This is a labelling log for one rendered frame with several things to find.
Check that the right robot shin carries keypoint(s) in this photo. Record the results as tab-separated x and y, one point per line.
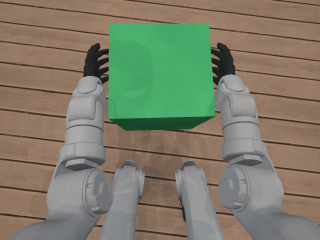
192	163

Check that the left robot hand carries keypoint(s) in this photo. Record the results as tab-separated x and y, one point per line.
92	64

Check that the robot left forearm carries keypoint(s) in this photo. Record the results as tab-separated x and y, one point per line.
83	145

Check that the right robot hand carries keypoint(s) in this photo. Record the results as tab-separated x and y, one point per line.
225	64

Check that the left robot upper arm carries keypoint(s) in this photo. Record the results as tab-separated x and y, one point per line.
75	201

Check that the carton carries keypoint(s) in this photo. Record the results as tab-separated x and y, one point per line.
160	76

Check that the right robot upper arm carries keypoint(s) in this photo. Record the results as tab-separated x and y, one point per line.
255	196

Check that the right robot thigh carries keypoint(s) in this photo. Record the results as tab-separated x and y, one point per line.
201	219

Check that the robot right forearm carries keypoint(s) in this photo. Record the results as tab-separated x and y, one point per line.
242	143

